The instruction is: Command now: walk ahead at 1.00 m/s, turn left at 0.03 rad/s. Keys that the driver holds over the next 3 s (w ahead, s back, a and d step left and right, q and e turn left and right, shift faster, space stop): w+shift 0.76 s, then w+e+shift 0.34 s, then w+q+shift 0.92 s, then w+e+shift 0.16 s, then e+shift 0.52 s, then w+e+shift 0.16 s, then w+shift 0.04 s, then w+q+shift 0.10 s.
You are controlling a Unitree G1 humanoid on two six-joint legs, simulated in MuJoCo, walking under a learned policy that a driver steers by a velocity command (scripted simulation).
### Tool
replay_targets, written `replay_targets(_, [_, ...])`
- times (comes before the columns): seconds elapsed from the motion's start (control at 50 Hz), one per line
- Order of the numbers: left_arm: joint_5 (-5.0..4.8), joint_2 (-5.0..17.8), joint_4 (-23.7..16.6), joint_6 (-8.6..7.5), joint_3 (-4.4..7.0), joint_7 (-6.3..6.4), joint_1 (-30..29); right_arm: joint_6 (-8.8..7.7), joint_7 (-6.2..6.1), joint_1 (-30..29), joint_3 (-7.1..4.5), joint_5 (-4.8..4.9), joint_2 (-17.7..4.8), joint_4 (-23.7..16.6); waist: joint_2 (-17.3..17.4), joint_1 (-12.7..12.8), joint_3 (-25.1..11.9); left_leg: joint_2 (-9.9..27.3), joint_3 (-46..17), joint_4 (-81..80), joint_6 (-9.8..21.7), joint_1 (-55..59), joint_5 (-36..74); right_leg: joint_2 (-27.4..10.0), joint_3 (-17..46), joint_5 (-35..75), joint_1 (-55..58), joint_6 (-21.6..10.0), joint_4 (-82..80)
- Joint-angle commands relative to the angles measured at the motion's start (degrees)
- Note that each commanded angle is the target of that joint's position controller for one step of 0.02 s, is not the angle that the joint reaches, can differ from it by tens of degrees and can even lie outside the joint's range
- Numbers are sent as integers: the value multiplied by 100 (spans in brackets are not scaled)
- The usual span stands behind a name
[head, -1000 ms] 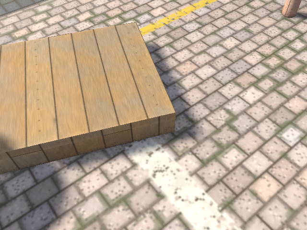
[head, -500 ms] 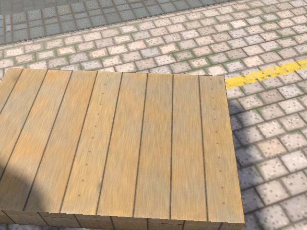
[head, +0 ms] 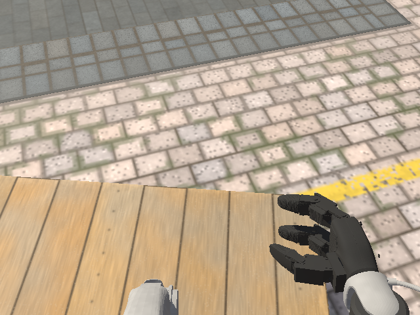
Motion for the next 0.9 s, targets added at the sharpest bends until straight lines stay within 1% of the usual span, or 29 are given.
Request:
replay_targets(0.02, [-359,2249,-1304,-414,460,-2,-1374,70,98,2760,-494,-120,-1212,595,-48,-1792,-1834,-766,776,-1491,-127,7023,797,-652,-133,9063,-3217,-1080,686])
replay_targets(0.04, [-292,2919,-1403,-425,789,-62,-1527,118,82,3449,-640,-252,-1325,723,-600,-2136,-2345,-843,317,-2621,-145,6799,-33,-972,202,9804,-1831,-933,2471])
replay_targets(0.06, [-133,2456,-1315,-358,828,-112,-1253,141,65,3583,-863,-336,-1999,940,-226,-1869,-2343,-763,-867,-3650,64,6662,-1090,-666,667,8301,-1546,-746,4645])
replay_targets(0.08, [-29,1113,-1648,-384,624,-324,-1141,54,11,3453,-1030,-282,-2693,1273,2319,-991,-1964,721,-4243,-6318,505,6649,-1024,907,1035,634,-2971,-260,7682])
replay_targets(0.1, [199,327,-2001,-392,451,-320,-731,32,-20,3084,-1100,-120,-2475,1419,2308,-552,-2200,1278,-6353,-7626,601,6966,-1320,1227,2175,9,-4389,-373,9897])
replay_targets(0.12, [278,101,-2318,-344,370,-228,-1204,-81,31,2795,-1039,-102,-2143,1635,1361,-299,-1385,1218,-5891,-7537,499,6587,-1642,1005,1940,-9,-5207,-464,10706])
replay_targets(0.14, [330,-118,-2553,-314,264,-149,-1716,-172,51,2775,-953,-96,-1754,2068,830,-186,-274,1058,-4898,-7249,439,6022,-941,805,1644,-353,-5889,-564,10813])
replay_targets(0.16, [407,-514,-2787,-221,78,-58,-2101,-262,69,2810,-869,-211,-1278,2406,626,73,329,800,-3692,-6824,259,5528,140,651,1758,-532,-6398,-649,10674])
replay_targets(0.18, [364,-538,-2849,-66,32,-5,-2280,-330,92,3072,-786,-287,-818,2732,489,118,407,566,-2700,-6543,62,5286,450,637,1781,-790,-6525,-769,10826])
replay_targets(0.22, [216,-175,-2754,202,63,-15,-1988,-402,119,2853,-655,-233,-473,2680,342,509,386,428,-1872,-7064,-136,4852,545,470,1733,-938,-6094,-660,9269])
replay_targets(0.28, [277,434,-3157,277,118,-104,-2948,-595,-4,2683,-741,-133,-1113,2534,294,470,788,79,-1052,-8476,52,4349,1734,334,756,-147,-5211,-273,6204])
replay_targets(0.32, [220,268,-3222,195,35,-215,-3066,-683,-54,2812,-801,34,-1447,2430,512,417,375,-117,-610,-8933,98,4527,2609,208,351,1292,-3830,-220,4439])
replay_targets(0.36, [107,218,-3266,136,16,-286,-3625,-712,-69,3347,-858,111,-1672,2504,408,31,260,205,-635,-9545,186,5420,3254,342,134,1993,-3115,-262,3237])
replay_targets(0.4, [129,555,-3154,154,124,-310,-3676,-659,-69,3515,-935,10,-2073,2373,431,-32,-43,438,-479,-9042,88,7101,5999,764,-78,1557,-3232,-312,2711])
replay_targets(0.42, [190,672,-3119,140,169,-254,-3368,-588,-75,3625,-1002,-87,-2268,2394,994,166,-181,632,-341,-8302,-63,7367,7450,888,-43,1232,-2802,-416,2786])
replay_targets(0.46, [158,1107,-2571,178,381,-36,-1592,-375,-182,3490,-1074,-289,-2386,2399,1092,1033,-952,804,-313,-5890,-223,7570,8168,992,211,380,-1372,-620,2610])
replay_targets(0.48, [187,1288,-2259,190,487,65,-564,-287,-236,3157,-1092,-312,-2363,2274,892,1571,-1289,612,-255,-4031,-257,6759,7199,537,619,51,-230,-848,2558])
replay_targets(0.5, [366,1636,-2194,167,558,134,-356,-282,-170,3431,-913,-238,-1465,2031,-585,1093,-1733,-199,-313,-1454,-352,4783,2108,-762,2352,-675,1315,-1174,2896])
replay_targets(0.52, [347,1683,-2292,114,572,43,-668,-388,-93,4048,-853,35,-1452,1867,-1531,585,-2506,-998,-1130,-281,-412,3413,-207,-1673,5537,-388,1939,-1885,1793])
replay_targets(0.54, [262,1280,-2376,92,554,-4,-1303,-419,-146,3374,-878,10,-1698,1839,-407,505,-1537,-442,-1247,-556,-363,2989,536,-1453,4888,-78,1088,-1939,1455])
replay_targets(0.58, [271,998,-2196,-17,491,-31,-1466,-389,-108,2522,-857,-149,-1783,1739,581,374,-352,-27,-1095,-1321,-415,3203,806,-1167,3619,755,-636,-1788,1239])
replay_targets(0.64, [176,903,-1856,-146,422,-59,-1146,-40,24,2655,-865,-317,-1638,1743,299,-109,165,302,-1168,-2647,-598,3584,648,-696,2734,624,-1817,-1550,897])
replay_targets(0.7, [92,1187,-1651,-182,480,-52,-830,67,229,1692,-741,-457,-1411,1381,70,77,639,528,-540,-3965,-722,3217,1572,-474,2039,1316,-2036,-1457,527])
replay_targets(0.72, [162,1416,-1604,-213,551,-54,-600,21,295,1598,-746,-438,-1387,1466,-17,188,485,558,-368,-3835,-602,3108,2500,-498,1851,1685,-1722,-1402,760])
replay_targets(0.74, [166,1183,-1411,-308,496,8,-206,-111,276,827,-834,-341,-1568,1192,109,391,682,611,-597,-4453,-557,2347,3186,-303,1850,1431,-1232,-1127,876])
replay_targets(0.8, [-25,1202,-1544,-412,434,68,-818,-290,455,717,-736,-251,-1250,1238,152,196,402,344,-182,-5860,-422,5145,6071,115,1448,-127,-3170,-788,784])
replay_targets(0.82, [-3,1217,-1563,-383,428,64,-869,-266,463,789,-750,-276,-1285,1288,116,193,341,342,-199,-5780,-402,5507,6316,76,1468,-197,-3247,-808,982])
replay_targets(0.84, [29,1151,-1463,-291,401,73,-806,-196,430,749,-782,-168,-1354,1318,49,178,370,306,-105,-5747,-412,5664,6204,100,1395,-224,-3218,-783,1289])
replay_targets(0.9, [291,1271,-1266,-60,409,219,-213,-219,271,442,-787,-319,-1471,1261,154,585,656,207,-24,-6705,-645,5120,5018,89,1664,924,-1627,-725,2471])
